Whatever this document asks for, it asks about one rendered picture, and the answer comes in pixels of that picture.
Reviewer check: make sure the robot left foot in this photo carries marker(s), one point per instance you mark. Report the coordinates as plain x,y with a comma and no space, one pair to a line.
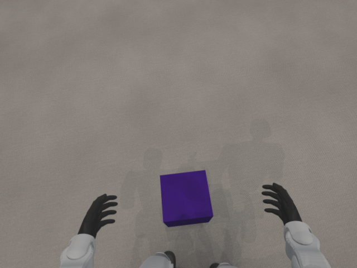
171,256

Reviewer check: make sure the robot left shin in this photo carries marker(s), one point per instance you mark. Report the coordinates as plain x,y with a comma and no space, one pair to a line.
162,254

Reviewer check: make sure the robot right hand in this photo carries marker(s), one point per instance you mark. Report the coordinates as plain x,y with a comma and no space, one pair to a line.
287,209

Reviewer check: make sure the robot left hand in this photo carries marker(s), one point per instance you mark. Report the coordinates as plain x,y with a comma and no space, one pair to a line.
92,221

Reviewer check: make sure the carton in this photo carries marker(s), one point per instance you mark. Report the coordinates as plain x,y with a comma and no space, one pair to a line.
185,198

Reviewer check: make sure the left robot forearm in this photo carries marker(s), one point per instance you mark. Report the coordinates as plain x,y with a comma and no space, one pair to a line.
79,252

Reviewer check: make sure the right robot forearm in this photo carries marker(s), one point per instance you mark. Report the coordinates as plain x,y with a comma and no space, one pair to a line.
303,247

